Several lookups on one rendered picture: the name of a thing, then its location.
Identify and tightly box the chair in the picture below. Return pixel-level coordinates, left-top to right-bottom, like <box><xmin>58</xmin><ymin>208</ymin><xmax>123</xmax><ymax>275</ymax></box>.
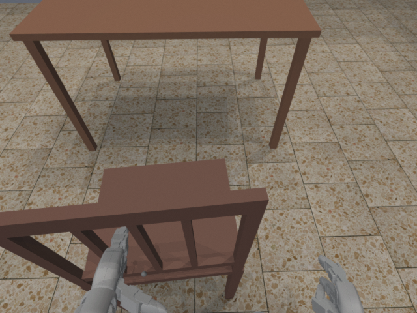
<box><xmin>0</xmin><ymin>158</ymin><xmax>269</xmax><ymax>311</ymax></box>

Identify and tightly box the left robot forearm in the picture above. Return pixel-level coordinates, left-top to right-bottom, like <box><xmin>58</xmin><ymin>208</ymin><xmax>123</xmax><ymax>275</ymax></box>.
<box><xmin>74</xmin><ymin>288</ymin><xmax>117</xmax><ymax>313</ymax></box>

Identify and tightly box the table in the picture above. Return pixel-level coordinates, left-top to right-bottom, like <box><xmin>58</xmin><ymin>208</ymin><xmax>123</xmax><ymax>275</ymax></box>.
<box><xmin>9</xmin><ymin>0</ymin><xmax>322</xmax><ymax>151</ymax></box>

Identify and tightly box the left robot hand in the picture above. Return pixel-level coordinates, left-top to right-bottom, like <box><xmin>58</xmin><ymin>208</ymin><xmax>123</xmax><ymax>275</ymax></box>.
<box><xmin>91</xmin><ymin>226</ymin><xmax>167</xmax><ymax>313</ymax></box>

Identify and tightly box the right robot hand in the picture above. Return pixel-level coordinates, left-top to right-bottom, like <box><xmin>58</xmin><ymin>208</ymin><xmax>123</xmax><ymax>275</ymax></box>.
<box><xmin>311</xmin><ymin>255</ymin><xmax>364</xmax><ymax>313</ymax></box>

